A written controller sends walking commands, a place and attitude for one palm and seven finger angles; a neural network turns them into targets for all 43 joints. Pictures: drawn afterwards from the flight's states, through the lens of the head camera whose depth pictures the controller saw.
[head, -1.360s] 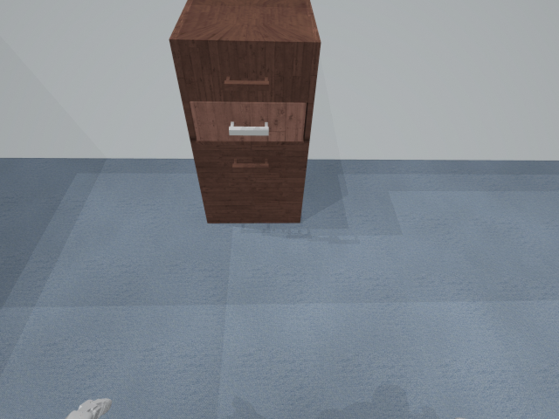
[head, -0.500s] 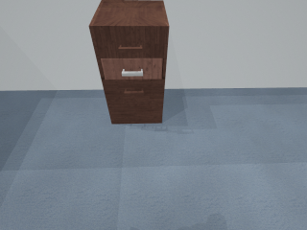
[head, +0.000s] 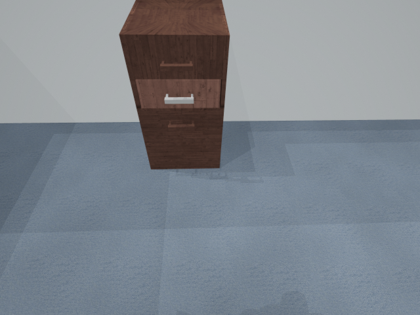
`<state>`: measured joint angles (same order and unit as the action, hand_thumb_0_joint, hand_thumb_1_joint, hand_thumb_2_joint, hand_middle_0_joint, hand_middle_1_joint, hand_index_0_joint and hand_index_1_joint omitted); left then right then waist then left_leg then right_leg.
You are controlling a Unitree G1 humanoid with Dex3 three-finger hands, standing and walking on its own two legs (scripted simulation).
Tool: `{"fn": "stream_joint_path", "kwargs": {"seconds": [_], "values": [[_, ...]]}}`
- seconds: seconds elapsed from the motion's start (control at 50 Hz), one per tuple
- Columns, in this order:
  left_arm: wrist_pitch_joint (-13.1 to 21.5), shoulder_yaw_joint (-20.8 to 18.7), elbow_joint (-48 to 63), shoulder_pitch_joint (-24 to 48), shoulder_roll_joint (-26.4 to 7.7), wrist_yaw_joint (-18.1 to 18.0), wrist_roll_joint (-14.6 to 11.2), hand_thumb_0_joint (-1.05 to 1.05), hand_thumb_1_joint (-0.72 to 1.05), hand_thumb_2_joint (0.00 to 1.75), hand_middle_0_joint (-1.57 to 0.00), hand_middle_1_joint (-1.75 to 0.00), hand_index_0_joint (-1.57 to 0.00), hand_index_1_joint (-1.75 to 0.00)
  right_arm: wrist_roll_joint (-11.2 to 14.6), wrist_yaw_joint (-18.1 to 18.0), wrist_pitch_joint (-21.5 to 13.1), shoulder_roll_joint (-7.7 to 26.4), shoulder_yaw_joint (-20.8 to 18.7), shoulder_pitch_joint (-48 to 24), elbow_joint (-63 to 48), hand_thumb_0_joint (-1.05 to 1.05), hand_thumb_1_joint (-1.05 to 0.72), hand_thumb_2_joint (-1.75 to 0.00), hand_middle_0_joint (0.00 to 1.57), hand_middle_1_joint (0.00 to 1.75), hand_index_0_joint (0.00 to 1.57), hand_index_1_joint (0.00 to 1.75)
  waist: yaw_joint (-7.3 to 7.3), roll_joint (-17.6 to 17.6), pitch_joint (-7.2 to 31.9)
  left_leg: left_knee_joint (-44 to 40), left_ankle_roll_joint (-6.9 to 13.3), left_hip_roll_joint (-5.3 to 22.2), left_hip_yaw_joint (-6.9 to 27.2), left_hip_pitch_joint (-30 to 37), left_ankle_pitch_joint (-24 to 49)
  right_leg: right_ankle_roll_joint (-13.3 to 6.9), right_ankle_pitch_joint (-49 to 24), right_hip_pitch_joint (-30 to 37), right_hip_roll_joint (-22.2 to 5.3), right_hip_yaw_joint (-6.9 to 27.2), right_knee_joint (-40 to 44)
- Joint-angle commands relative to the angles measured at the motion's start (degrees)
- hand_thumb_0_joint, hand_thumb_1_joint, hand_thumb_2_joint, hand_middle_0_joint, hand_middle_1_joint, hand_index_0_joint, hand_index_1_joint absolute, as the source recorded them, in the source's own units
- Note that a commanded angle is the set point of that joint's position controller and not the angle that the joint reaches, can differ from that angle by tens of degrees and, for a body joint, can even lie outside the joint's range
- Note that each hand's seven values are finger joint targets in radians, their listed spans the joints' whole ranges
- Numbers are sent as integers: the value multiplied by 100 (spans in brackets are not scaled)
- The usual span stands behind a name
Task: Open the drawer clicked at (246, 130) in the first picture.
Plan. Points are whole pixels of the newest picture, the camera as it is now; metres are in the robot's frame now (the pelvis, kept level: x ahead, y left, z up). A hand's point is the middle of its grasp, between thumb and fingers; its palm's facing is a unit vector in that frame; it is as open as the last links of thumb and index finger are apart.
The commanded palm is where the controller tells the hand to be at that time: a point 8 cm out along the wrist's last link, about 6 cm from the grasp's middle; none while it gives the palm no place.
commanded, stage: look at it before walking up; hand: left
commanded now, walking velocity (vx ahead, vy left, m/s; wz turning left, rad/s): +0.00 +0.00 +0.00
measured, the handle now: (179, 98) +1.05 +0.20 -0.22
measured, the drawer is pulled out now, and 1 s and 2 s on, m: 0.00 0.00 0.00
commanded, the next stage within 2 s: walk to a spot facing it in 0.08 s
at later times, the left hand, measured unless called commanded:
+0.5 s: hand out of the picture +0.06 +0.20 -0.18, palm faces -0.12 -0.97 -0.22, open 7.4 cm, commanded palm none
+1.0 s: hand (167, 296) +0.20 +0.11 -0.18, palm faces -0.14 -0.98 -0.16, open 7.4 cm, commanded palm none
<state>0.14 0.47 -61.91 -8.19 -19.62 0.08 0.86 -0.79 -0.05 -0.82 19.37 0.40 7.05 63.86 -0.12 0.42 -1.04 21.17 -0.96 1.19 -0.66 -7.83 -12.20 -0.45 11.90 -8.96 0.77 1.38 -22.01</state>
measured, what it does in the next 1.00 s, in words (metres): walks ahead: right foot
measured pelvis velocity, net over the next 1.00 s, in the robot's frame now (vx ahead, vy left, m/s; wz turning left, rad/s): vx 0.21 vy -0.05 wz -0.21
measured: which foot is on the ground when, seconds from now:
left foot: down 0.00-0.58, up 0.60-1.00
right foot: down 0.00-0.40, up 0.42-0.56, down 0.58-1.00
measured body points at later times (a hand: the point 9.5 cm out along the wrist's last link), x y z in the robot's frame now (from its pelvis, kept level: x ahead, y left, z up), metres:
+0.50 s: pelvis +0.05 -0.01 -0.01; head +0.05 -0.02 +0.44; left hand +0.07 +0.25 -0.16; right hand +0.03 -0.26 -0.17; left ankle -0.01 +0.13 -0.75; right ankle +0.02 -0.11 -0.72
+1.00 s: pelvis +0.21 -0.05 -0.01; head +0.22 -0.05 +0.44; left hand +0.21 +0.16 -0.17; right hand +0.25 -0.29 -0.15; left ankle +0.34 +0.04 -0.71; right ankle +0.09 -0.12 -0.75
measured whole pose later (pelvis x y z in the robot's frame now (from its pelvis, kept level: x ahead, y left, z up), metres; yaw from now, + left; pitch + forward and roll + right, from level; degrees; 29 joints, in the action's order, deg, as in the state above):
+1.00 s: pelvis +0.21 -0.05 -0.01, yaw -12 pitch -1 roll -2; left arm 3.6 -1.1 -62.8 -22.6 -7.1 -1.5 1.7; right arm -0.9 0.9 -1.2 8.7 -2.0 8.8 58.8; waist 1.2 -0.8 -1.2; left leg 43.0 -0.9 5.3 -5.2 -30.4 -10.5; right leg -2.1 19.5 0.6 2.9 -3.2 -19.5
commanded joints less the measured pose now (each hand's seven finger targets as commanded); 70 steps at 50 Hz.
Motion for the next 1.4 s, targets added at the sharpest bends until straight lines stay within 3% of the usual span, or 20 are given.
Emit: {"fn": "stream_joint_path", "kwargs": {"seconds": [0.0,0.16,0.2,0.3,0.38,0.42,0.48,0.54,0.56,0.58,0.62,0.66,0.74,0.94,1.0,1.02,1.06,1.14,1.2,1.38], "values": [[163,-250,354,221,-1155,-80,-28,0,90,90,-20,-30,-20,-30,31,-84,-124,1151,-245,-256,-381,0,-90,-90,20,30,20,30,2,-103,325,-315,229,589,501,136,747,-142,-912,30,-726,611,352],[175,-251,336,202,-1164,-86,-28,0,90,90,-20,-30,-20,-30,36,-90,-128,1155,-244,-263,-381,0,-90,-90,20,30,20,30,7,-68,360,-312,229,599,494,205,919,-140,-1127,98,-752,579,352],[46,-122,173,-223,-478,-98,-26,0,90,90,-20,-30,-20,-30,-18,-63,-32,457,-93,117,-223,0,-90,-90,20,30,20,30,5,-24,408,-146,111,555,271,251,89,-90,-179,-5,-679,627,309],[-92,-271,398,-476,-532,50,41,0,90,90,-20,-30,-20,-30,-68,-35,43,596,-250,449,-369,0,-90,-90,20,30,20,30,14,9,-656,-71,264,602,315,-416,-2216,-292,2165,-1099,-377,975,199],[10,-324,754,-352,-82,131,25,0,90,90,-20,-30,-20,-30,-46,-89,-82,895,-464,1107,-411,0,-90,-90,20,30,20,30,-242,-1139,-807,-964,927,1792,1539,459,-2514,-137,1346,-2442,165,-78,-1953],[60,-365,1002,47,-38,166,37,0,90,90,-20,-30,-20,-30,-39,-96,-186,792,-505,1364,-418,0,-90,-90,20,30,20,30,-377,-1026,-756,-1050,1262,2216,1561,983,-1327,-49,1718,-3091,-266,-89,-2804],[129,-398,967,-208,259,219,25,0,90,90,-20,-30,-20,-30,-93,-115,-243,549,-483,1134,-465,0,-90,-90,20,30,20,30,-120,-815,-537,-510,994,2015,473,715,374,-49,1604,-2285,-534,-334,-2211],[166,-494,333,-2025,201,209,65,0,90,90,-20,-30,-20,-30,-34,-80,-238,400,-463,700,-556,0,-90,-90,20,30,20,30,748,110,187,1704,397,1112,-814,-743,481,-185,167,589,-41,-767,-811],[262,-661,138,-2747,-457,100,109,0,90,90,-20,-30,-20,-30,47,-20,-258,-4,-373,672,-758,0,-90,-90,20,30,20,30,986,1773,391,3573,79,522,-1215,-2224,-798,-713,955,1553,-1388,1455,144],[298,-680,101,-3000,-736,19,-5,0,90,90,-20,-30,-20,-30,29,1,-310,-154,-326,395,-1016,0,-90,-90,20,30,20,30,936,1999,413,4703,31,138,-708,-3065,-2104,-1191,528,1661,-2260,3431,952],[311,-632,211,-2432,-358,-79,-38,0,90,90,-20,-30,-20,-30,7,-2,-309,-152,-392,143,-915,0,-90,-90,20,30,20,30,689,544,-56,5227,109,599,-151,-3341,-1311,-1363,233,1145,-2123,2880,801],[344,-494,363,-1865,-25,-98,20,0,90,90,-20,-30,-20,-30,-49,11,-239,-301,-377,260,-808,0,-90,-90,20,30,20,30,357,152,-415,5000,16,747,-42,-2979,-863,-1278,52,151,-1936,2285,921],[419,-437,304,-1615,199,-125,51,0,90,90,-20,-30,-20,-30,-50,55,-68,-607,-393,805,-610,0,-90,-90,20,30,20,30,-57,271,-402,4269,-136,728,-262,-2562,-222,-1038,-632,-411,-1431,995,1060],[415,-343,-61,-2022,448,-249,65,0,90,90,-20,-30,-20,-30,29,81,-137,-887,-284,42,-839,0,-90,-90,20,30,20,30,206,659,-403,2025,63,262,-593,-2163,159,-660,-3605,724,-1278,-17,411],[351,-358,0,-1815,395,-303,31,0,90,90,-20,-30,-20,-30,-8,-5,-150,-710,-312,907,-574,0,-90,-90,20,30,20,30,-193,579,-72,1066,234,-33,-588,-915,815,-370,-4201,712,-1122,-394,-792],[314,-371,26,-1817,420,-312,13,0,90,90,-20,-30,-20,-30,-36,-28,-164,-439,-368,1513,-422,0,-90,-90,20,30,20,30,-399,131,346,825,353,191,-266,34,2124,-178,-3452,350,-972,-529,-1794],[271,-316,237,-2218,732,-297,-117,0,90,90,-20,-30,-20,-30,-5,-111,-117,239,-454,2081,-392,0,-90,-90,20,30,20,30,-279,-1673,1280,385,1684,2337,2204,1348,5739,201,2573,-1308,49,-560,-4610],[80,-419,385,-1259,687,-228,36,0,90,90,-20,-30,-20,-30,-21,-158,-85,-350,-366,935,-699,0,-90,-90,20,30,20,30,-10,-562,-12,-482,1332,1600,1555,-722,2069,243,1579,-1685,-610,-65,-4675],[-92,-431,395,-1416,785,-190,44,0,90,90,-20,-30,-20,-30,-22,-140,-66,-260,-391,675,-828,0,-90,-90,20,30,20,30,133,-610,127,-670,1100,1195,1054,-1088,1209,295,1112,-1362,-535,-225,-4124],[-196,-508,774,-701,600,-188,65,0,90,90,-20,-30,-20,-30,-50,-110,71,-91,-527,930,-911,0,-90,-90,20,30,20,30,-90,-657,221,-819,1154,1133,1617,-592,-60,384,971,-1812,-465,-220,-3169]]}}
